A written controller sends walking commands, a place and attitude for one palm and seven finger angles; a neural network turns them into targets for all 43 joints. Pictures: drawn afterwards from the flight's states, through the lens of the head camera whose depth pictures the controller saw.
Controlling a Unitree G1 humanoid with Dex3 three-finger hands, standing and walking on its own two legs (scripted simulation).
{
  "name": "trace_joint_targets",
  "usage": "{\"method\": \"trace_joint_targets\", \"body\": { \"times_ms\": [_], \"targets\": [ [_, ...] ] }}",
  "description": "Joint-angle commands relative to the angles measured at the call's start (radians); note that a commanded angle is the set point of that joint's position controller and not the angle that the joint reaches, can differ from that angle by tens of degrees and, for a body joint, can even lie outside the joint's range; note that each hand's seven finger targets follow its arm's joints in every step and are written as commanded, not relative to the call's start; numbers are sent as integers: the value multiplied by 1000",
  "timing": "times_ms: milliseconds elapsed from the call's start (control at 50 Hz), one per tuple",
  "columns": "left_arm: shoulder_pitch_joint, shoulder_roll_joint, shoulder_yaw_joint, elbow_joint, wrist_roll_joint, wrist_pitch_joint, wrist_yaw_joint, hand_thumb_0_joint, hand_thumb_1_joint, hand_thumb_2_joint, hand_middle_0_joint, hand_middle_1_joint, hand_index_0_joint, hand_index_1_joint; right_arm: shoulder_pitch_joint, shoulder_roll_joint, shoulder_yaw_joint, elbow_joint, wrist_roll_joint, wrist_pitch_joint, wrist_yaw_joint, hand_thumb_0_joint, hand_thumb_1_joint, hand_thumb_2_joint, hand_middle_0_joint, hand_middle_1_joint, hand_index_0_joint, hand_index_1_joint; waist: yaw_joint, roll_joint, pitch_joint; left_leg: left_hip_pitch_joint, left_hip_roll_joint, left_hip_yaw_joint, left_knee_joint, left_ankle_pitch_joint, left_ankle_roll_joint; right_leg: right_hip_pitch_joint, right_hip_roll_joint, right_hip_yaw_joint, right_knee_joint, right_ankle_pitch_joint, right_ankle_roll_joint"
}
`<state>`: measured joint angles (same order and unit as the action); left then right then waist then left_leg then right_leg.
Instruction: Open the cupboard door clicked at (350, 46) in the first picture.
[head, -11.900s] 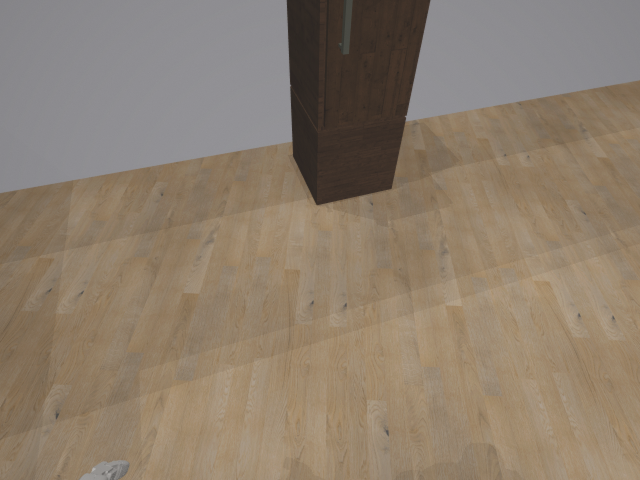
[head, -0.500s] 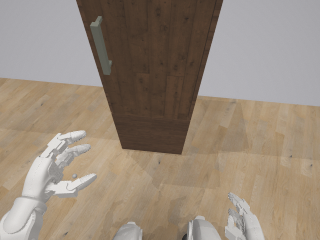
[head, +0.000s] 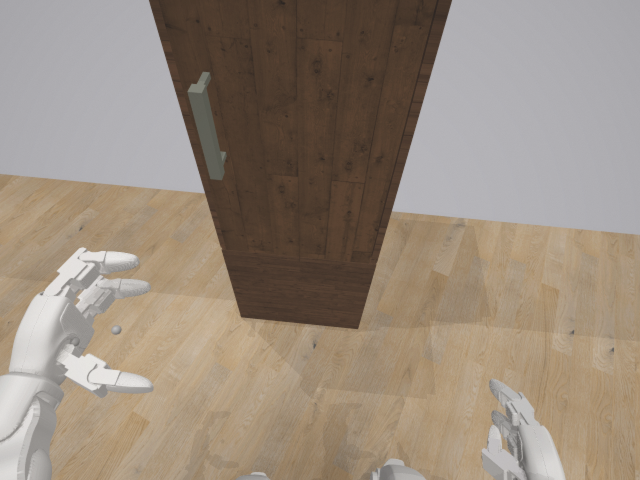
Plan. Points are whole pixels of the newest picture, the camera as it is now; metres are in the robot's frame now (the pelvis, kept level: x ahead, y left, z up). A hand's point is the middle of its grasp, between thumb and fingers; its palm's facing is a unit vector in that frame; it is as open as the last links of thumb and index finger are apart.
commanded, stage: raise the hand with hooked fingers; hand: left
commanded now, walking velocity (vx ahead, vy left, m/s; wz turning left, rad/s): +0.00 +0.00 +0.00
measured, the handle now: (211, 129) +0.59 +0.21 +0.08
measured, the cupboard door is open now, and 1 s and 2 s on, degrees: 0 0 0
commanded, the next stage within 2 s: move the hooked fingers beside the handle in 0.84 s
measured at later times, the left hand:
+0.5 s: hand (100, 278) +0.31 +0.26 +0.10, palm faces -0.03 -1.00 -0.05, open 14.0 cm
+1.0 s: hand (99, 288) +0.30 +0.26 +0.09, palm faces -0.01 -1.00 -0.03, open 14.0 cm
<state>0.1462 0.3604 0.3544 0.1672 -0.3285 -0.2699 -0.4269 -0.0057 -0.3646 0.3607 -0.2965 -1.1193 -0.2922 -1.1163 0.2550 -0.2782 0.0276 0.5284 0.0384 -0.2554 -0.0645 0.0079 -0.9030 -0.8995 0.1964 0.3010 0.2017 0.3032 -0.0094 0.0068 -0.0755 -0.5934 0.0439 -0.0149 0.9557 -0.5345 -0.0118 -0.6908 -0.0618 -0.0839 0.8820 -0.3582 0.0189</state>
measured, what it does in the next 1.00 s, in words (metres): stands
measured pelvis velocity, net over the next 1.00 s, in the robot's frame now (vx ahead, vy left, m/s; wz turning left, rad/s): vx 0.00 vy -0.01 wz -0.01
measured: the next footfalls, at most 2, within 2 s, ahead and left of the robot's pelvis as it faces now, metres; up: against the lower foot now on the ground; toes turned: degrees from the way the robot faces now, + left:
none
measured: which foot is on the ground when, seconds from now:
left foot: down 0.00-1.00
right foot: down 0.00-1.00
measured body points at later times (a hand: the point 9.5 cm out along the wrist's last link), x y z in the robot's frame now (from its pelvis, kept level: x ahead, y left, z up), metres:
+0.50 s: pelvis +0.01 +0.00 +0.02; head +0.06 +0.00 +0.46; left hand +0.30 +0.32 +0.10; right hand +0.15 -0.26 -0.07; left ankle -0.03 +0.12 -0.69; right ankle +0.04 -0.14 -0.69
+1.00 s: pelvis +0.00 -0.01 +0.02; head +0.05 +0.00 +0.46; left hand +0.29 +0.32 +0.10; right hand +0.16 -0.25 -0.06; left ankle -0.03 +0.12 -0.69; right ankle +0.04 -0.14 -0.69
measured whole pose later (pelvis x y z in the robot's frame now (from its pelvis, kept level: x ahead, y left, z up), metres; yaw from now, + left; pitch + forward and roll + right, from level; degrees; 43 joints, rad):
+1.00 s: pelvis +0.00 -0.01 +0.02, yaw -1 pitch +8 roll -1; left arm -0.08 0.42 0.45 0.45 -0.34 -0.25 -0.55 -0.01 -0.50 0.30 -0.31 -1.20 -0.30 -1.20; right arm 0.27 -0.28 0.05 0.55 0.04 -0.20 -0.08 0.01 -0.90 -0.90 0.20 0.30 0.20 0.30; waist -0.01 0.02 -0.05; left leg -0.50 0.05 0.00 0.83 -0.48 -0.02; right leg -0.61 -0.05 -0.07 0.78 -0.31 0.01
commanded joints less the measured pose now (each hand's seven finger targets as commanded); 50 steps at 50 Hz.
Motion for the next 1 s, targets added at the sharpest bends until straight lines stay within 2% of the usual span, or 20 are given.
{"method": "trace_joint_targets", "body": {
  "times_ms": [0,60,100,160,180,200,320,380,420,480,580,600,640,680,740,760,820,920,940,980],
  "targets": [
    [-199,226,119,-138,-39,-37,-23,0,-500,300,-300,-1200,-300,-1200,-1,-143,-49,-125,0,-35,-13,0,-900,-900,200,300,200,300,-1,64,-209,15,-48,1,-187,407,10,278,65,11,-90,244,-38],
    [-227,248,141,-121,-41,-33,-38,0,-500,300,-300,-1200,-300,-1200,2,-141,-49,-121,0,-33,-15,0,-900,-900,200,300,200,300,7,69,-253,45,-48,3,-194,449,11,311,62,14,-99,286,-37],
    [-274,260,144,-93,-48,-28,-56,0,-500,300,-300,-1200,-300,-1200,2,-141,-42,-113,-1,-28,-15,0,-900,-900,200,300,200,300,1,86,-236,55,-48,4,-198,454,10,311,66,16,-106,294,-41],
    [-311,276,156,-49,-45,-27,-70,0,-500,300,-300,-1200,-300,-1200,3,-143,-43,-108,0,-23,-19,0,-900,-900,200,300,200,300,-1,65,-232,58,-47,6,-209,445,12,316,63,18,-120,289,-37],
    [-344,289,160,-42,-49,-25,-77,0,-500,300,-300,-1200,-300,-1200,2,-145,-39,-107,-2,-21,-19,0,-900,-900,200,300,200,300,2,92,-220,63,-49,5,-211,449,10,317,67,19,-119,289,-44],
    [-361,303,172,-24,-49,-21,-83,0,-500,300,-300,-1200,-300,-1200,5,-146,-40,-104,-1,-16,-21,0,-900,-900,200,300,200,300,-2,71,-229,67,-48,6,-217,442,11,323,65,19,-126,287,-40],
    [-421,350,210,44,-51,-13,-108,0,-500,300,-300,-1200,-300,-1200,11,-150,-39,-103,-1,-5,-28,0,-900,-900,200,300,200,300,9,57,-248,77,-48,10,-244,441,13,361,62,27,-148,287,-40],
    [-387,307,179,73,-59,-10,-124,0,-500,300,-300,-1200,-300,-1200,12,-151,-41,-113,0,-5,-22,0,-900,-900,200,300,200,300,12,49,-230,75,-50,14,-248,438,15,362,63,30,-155,284,-44],
    [-372,310,184,80,-54,-11,-125,0,-500,300,-300,-1200,-300,-1200,14,-152,-45,-115,0,-1,-18,0,-900,-900,200,300,200,300,15,38,-233,69,-51,17,-253,441,15,368,60,32,-158,294,-40],
    [-381,343,210,51,-54,-23,-113,0,-500,300,-300,-1200,-300,-1200,16,-154,-47,-123,-5,1,-14,0,-900,-900,200,300,200,300,21,54,-245,65,-53,21,-252,439,15,384,61,38,-155,294,-45],
    [-415,345,211,21,-51,-49,-93,0,-500,300,-300,-1200,-300,-1200,21,-149,-47,-118,-7,3,-16,0,-900,-900,200,300,200,300,13,83,-239,78,-52,22,-258,426,15,371,63,39,-160,280,-44],
    [-410,350,219,33,-50,-50,-94,0,-500,300,-300,-1200,-300,-1200,22,-148,-48,-115,-6,4,-18,0,-900,-900,200,300,200,300,10,62,-248,77,-52,24,-258,414,16,379,62,44,-166,275,-40],
    [-405,330,199,49,-44,-50,-96,0,-500,300,-300,-1200,-300,-1200,18,-147,-46,-114,-2,4,-20,0,-900,-900,200,300,200,300,8,75,-225,72,-51,24,-264,392,15,361,60,42,-171,252,-40],
    [-430,344,201,33,-43,-53,-96,0,-500,300,-300,-1200,-300,-1200,14,-148,-44,-115,-6,3,-22,0,-900,-900,200,300,200,300,9,92,-224,75,-53,22,-263,396,16,365,62,44,-168,253,-44],
    [-417,336,202,54,-45,-48,-99,0,-500,300,-300,-1200,-300,-1200,9,-146,-42,-115,-2,2,-24,0,-900,-900,200,300,200,300,9,76,-224,68,-53,21,-268,364,16,365,59,46,-179,224,-41],
    [-410,332,199,59,-46,-48,-100,0,-500,300,-300,-1200,-300,-1200,9,-146,-42,-114,-2,1,-26,0,-900,-900,200,300,200,300,7,51,-228,65,-53,20,-267,364,18,371,58,46,-180,226,-39],
    [-416,318,190,82,-55,-40,-113,0,-500,300,-300,-1200,-300,-1200,6,-145,-39,-113,-1,2,-27,0,-900,-900,200,300,200,300,5,60,-208,56,-53,24,-264,362,16,362,59,48,-180,230,-39],
    [-422,328,197,84,-54,-37,-119,0,-500,300,-300,-1200,-300,-1200,8,-146,-39,-113,-3,0,-28,0,-900,-900,200,300,200,300,7,45,-227,53,-54,23,-256,368,17,374,58,54,-177,240,-38],
    [-472,348,202,88,-46,-40,-116,0,-500,300,-300,-1200,-300,-1200,7,-150,-38,-104,-2,1,-31,0,-900,-900,200,300,200,300,-1,56,-219,49,-52,20,-258,357,14,358,58,49,-174,227,-38],
    [-583,343,177,101,-40,-45,-114,0,-500,300,-300,-1200,-300,-1200,13,-150,-35,-92,-5,3,-38,0,-900,-900,200,300,200,300,-21,79,-197,59,-52,16,-252,347,14,322,63,49,-169,213,-42]
  ]
}}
